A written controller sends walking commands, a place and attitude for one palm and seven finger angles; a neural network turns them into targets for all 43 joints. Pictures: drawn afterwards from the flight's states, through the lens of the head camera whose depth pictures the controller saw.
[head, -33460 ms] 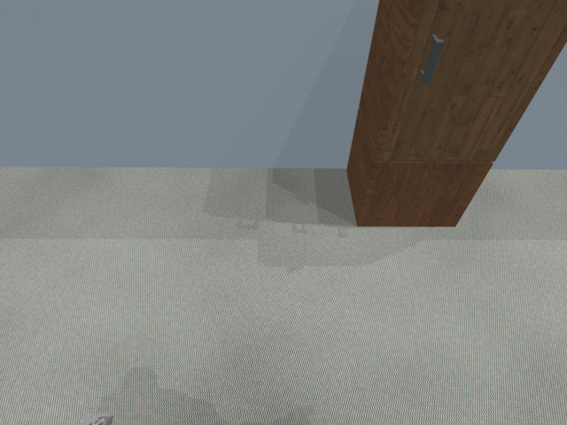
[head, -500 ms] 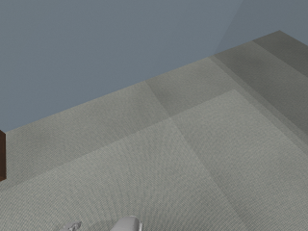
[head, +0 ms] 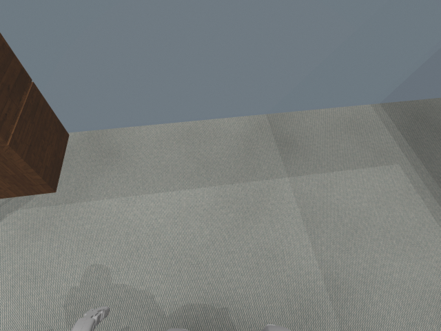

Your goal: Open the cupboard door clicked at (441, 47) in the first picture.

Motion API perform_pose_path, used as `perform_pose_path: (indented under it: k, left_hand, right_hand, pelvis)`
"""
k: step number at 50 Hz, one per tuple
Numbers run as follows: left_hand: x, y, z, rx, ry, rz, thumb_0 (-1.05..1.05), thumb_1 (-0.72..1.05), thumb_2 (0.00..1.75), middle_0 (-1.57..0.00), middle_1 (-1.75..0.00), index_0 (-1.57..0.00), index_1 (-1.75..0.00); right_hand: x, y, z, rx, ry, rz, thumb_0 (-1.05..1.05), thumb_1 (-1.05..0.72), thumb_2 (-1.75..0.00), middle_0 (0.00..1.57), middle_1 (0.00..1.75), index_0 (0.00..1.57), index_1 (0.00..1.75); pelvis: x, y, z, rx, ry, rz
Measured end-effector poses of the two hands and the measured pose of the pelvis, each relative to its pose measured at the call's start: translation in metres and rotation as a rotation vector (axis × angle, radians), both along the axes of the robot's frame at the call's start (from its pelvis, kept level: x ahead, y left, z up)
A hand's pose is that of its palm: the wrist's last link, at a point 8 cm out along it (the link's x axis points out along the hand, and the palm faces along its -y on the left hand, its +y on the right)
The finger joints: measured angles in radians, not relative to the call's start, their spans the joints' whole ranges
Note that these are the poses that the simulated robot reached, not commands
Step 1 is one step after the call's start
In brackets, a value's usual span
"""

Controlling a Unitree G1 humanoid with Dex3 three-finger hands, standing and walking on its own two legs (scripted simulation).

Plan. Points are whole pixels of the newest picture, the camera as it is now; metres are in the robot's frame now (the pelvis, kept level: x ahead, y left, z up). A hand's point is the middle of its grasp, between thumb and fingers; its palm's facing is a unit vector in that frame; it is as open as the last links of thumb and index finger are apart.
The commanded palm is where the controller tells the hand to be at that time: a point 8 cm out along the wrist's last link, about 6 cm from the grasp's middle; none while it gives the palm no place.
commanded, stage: turn to face it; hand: left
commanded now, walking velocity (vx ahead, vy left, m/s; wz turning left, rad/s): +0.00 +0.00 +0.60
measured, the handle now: out of the picture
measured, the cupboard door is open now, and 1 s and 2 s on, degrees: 42 42 42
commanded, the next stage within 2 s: take the last steps up to it in 1.42 s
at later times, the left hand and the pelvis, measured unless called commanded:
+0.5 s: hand out of the picture +0.02 +0.22 -0.18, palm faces +0.35 -0.90 -0.25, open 7.4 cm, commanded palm none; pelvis +0.02 -0.01 -0.01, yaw +18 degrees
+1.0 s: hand out of the picture -0.03 +0.18 -0.19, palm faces +0.63 -0.75 -0.21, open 7.4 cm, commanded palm none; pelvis +0.05 -0.01 -0.01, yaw +38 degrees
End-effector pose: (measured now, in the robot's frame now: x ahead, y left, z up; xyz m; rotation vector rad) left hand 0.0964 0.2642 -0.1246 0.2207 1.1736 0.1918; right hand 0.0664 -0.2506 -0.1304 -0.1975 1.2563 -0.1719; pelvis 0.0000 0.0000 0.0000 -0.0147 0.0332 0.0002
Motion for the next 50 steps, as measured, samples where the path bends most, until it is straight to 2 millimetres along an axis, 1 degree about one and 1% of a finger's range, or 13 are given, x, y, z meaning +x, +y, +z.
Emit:
perform_pose_path:
  k: [4, 9, 14, 18, 21, 24, 29, 33, 35, 38, 43, 47, 50]
  left_hand:
    - [-0.003, -0.012, 0.003, 0.039, -0.051, 0.026, 0.01, 0.9, 0.9, -0.2, -0.3, -0.2, -0.3]
    - [-0.027, -0.026, 0.007, 0.02, -0.013, 0.086, 0.01, 0.9, 0.9, -0.2, -0.3, -0.2, -0.3]
    - [-0.057, -0.032, -0.004, -0.035, 0.031, 0.165, 0.01, 0.9, 0.9, -0.21, -0.3, -0.2, -0.3]
    - [-0.084, -0.02, -0.026, -0.071, 0.066, 0.248, 0.01, 0.9, 0.9, -0.21, -0.3, -0.2, -0.3]
    - [-0.098, -0.01, -0.033, -0.062, 0.11, 0.299, 0.01, 0.9, 0.9, -0.21, -0.3, -0.2, -0.3]
    - [-0.1, -0.004, -0.026, -0.048, 0.105, 0.345, 0.01, 0.9, 0.9, -0.21, -0.3, -0.2, -0.3]
    - [-0.089, -0.003, -0.007, -0.014, 0.036, 0.39, 0.01, 0.9, 0.9, -0.2, -0.3, -0.2, -0.3]
    - [-0.082, -0.011, 0.001, 0.033, -0.027, 0.42, 0.01, 0.9, 0.9, -0.2, -0.3, -0.2, -0.3]
    - [-0.085, -0.018, 0.004, 0.051, -0.039, 0.437, 0.01, 0.9, 0.9, -0.2, -0.3, -0.2, -0.3]
    - [-0.095, -0.031, 0.008, 0.041, -0.025, 0.477, 0.01, 0.9, 0.9, -0.2, -0.3, -0.2, -0.3]
    - [-0.115, -0.051, 0.003, -0.015, 0.012, 0.55, 0.01, 0.9, 0.9, -0.21, -0.3, -0.2, -0.3]
    - [-0.141, -0.058, -0.012, -0.067, 0.039, 0.624, 0.01, 0.9, 0.9, -0.21, -0.3, -0.2, -0.3]
    - [-0.165, -0.055, -0.031, -0.099, 0.071, 0.684, 0.01, 0.9, 0.9, -0.21, -0.3, -0.2, -0.3]
  right_hand:
    - [0.008, -0.019, -0.017, 0.02, 0.019, 0.019, 0.0, -0.9, -0.9, 0.2, 0.3, 0.2, 0.3]
    - [0.032, -0.026, -0.01, 0.017, 0.025, 0.068, 0.0, -0.91, -0.9, 0.2, 0.3, 0.2, 0.3]
    - [0.068, -0.011, 0.001, 0.011, -0.006, 0.162, 0.0, -0.91, -0.9, 0.2, 0.3, 0.2, 0.3]
    - [0.103, 0.011, -0.001, -0.012, -0.073, 0.258, 0.0, -0.91, -0.9, 0.2, 0.3, 0.2, 0.3]
    - [0.116, 0.023, 0.002, -0.024, -0.101, 0.308, 0.0, -0.91, -0.9, 0.2, 0.3, 0.2, 0.3]
    - [0.121, 0.03, 0.006, -0.027, -0.087, 0.347, 0.0, -0.91, -0.9, 0.2, 0.3, 0.2, 0.3]
    - [0.126, 0.03, 0.002, -0.007, -0.036, 0.396, 0.0, -0.91, -0.9, 0.2, 0.3, 0.2, 0.3]
    - [0.139, 0.022, -0.012, 0.021, -0.013, 0.42, 0.0, -0.9, -0.9, 0.2, 0.3, 0.2, 0.3]
    - [0.149, 0.019, -0.017, 0.028, -0.006, 0.437, 0.0, -0.9, -0.9, 0.2, 0.3, 0.2, 0.3]
    - [0.164, 0.02, -0.014, 0.029, 0.0, 0.466, 0.0, -0.91, -0.9, 0.2, 0.3, 0.2, 0.3]
    - [0.189, 0.04, 0.0, 0.029, -0.016, 0.538, 0.0, -0.91, -0.9, 0.2, 0.3, 0.2, 0.3]
    - [0.211, 0.072, 0.005, 0.018, -0.05, 0.63, 0.0, -0.91, -0.9, 0.2, 0.3, 0.2, 0.3]
    - [0.224, 0.098, 0.003, 0.007, -0.105, 0.697, 0.0, -0.91, -0.9, 0.2, 0.3, 0.2, 0.3]
  pelvis:
    - [0.002, -0.017, -0.01, 0.023, 0.001, 0.05]
    - [0.006, -0.02, -0.001, 0.033, -0.014, 0.121]
    - [0.012, -0.017, 0.001, 0.051, -0.011, 0.186]
    - [0.016, -0.004, -0.014, 0.029, -0.004, 0.242]
    - [0.016, -0.003, -0.016, 0.031, -0.005, 0.271]
    - [0.018, -0.006, -0.009, 0.021, -0.001, 0.31]
    - [0.026, -0.015, -0.002, 0.005, 0.0, 0.373]
    - [0.037, -0.03, -0.008, 0.02, 0.004, 0.428]
    - [0.039, -0.034, -0.01, 0.024, -0.004, 0.456]
    - [0.043, -0.035, -0.005, 0.03, -0.012, 0.499]
    - [0.05, -0.031, 0.002, 0.051, -0.007, 0.565]
    - [0.049, -0.021, -0.002, 0.046, -0.006, 0.621]
    - [0.046, -0.01, -0.014, 0.027, -0.004, 0.659]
